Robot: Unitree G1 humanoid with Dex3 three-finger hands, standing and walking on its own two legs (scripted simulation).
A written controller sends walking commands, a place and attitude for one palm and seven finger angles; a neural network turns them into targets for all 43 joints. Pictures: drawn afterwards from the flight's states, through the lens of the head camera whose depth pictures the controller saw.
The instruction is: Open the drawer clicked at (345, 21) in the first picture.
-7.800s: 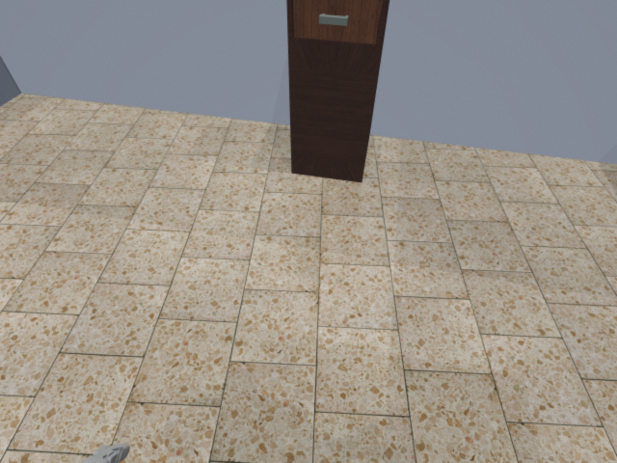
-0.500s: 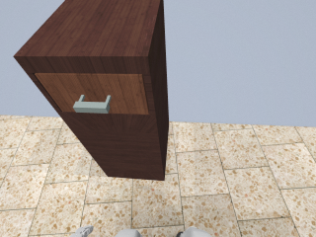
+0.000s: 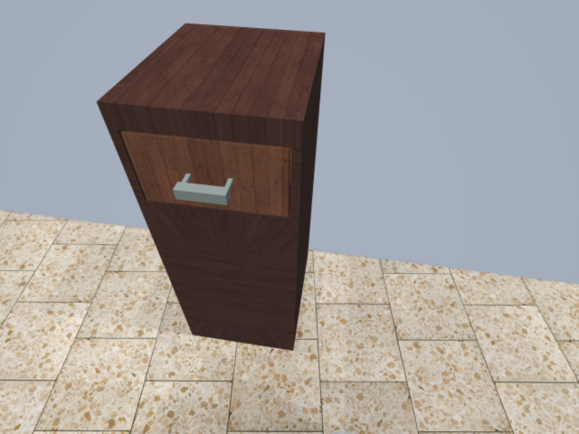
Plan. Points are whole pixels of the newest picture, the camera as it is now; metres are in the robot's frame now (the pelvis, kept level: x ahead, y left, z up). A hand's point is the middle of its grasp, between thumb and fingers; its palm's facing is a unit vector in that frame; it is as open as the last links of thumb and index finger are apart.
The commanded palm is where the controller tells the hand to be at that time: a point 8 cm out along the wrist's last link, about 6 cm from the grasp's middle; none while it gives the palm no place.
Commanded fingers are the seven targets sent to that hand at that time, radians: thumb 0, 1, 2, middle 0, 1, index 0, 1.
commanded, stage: come to a stop and stand still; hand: left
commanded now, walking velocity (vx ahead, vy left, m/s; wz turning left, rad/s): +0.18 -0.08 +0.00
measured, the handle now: (205, 186) +0.57 +0.20 +0.01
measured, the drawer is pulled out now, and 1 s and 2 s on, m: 0.00 0.00 0.00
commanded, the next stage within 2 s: look again from close up in 1.20 s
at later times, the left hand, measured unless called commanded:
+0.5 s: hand out of the picture +0.01 +0.08 -0.17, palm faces +0.04 -0.98 -0.19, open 7.2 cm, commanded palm none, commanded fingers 0.00 0.90 0.90 -0.20 -0.30 -0.20 -0.30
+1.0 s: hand out of the picture +0.01 +0.05 -0.17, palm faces +0.03 -0.98 -0.18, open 7.3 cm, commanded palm none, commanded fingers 0.00 0.90 0.90 -0.20 -0.30 -0.20 -0.30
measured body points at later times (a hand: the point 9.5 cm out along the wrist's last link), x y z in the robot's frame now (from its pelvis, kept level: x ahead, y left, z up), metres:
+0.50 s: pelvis +0.01 -0.08 +0.00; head +0.02 -0.10 +0.45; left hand +0.01 +0.13 -0.15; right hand +0.00 -0.29 -0.17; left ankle +0.01 +0.06 -0.71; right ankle +0.00 -0.13 -0.74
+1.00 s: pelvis +0.04 -0.10 +0.00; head +0.05 -0.12 +0.45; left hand +0.01 +0.10 -0.15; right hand +0.01 -0.30 -0.17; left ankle +0.03 +0.05 -0.74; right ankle +0.00 -0.13 -0.74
